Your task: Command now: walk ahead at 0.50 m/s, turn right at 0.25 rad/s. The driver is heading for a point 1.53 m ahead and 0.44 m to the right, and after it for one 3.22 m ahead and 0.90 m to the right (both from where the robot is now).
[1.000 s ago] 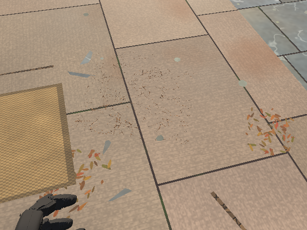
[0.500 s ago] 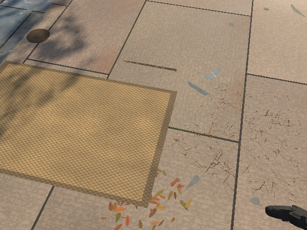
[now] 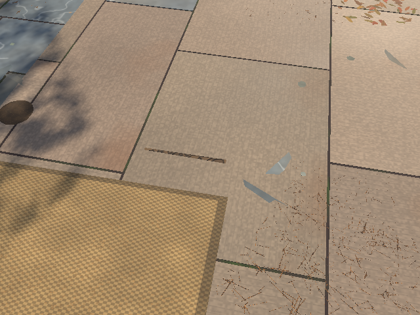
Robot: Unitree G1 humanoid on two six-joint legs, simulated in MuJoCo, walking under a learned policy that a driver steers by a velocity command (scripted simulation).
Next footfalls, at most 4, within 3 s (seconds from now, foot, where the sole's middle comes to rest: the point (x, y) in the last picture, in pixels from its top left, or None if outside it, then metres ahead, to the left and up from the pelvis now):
0.06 right None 0.21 -0.12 -0.77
0.52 left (202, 305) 0.51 0.02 -0.77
0.96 right None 0.36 -0.20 -0.77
1.54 left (214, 268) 0.63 -0.03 -0.77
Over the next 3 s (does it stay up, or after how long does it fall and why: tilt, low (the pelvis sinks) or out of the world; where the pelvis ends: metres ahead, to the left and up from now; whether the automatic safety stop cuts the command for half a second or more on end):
stays up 1.27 -0.25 -0.02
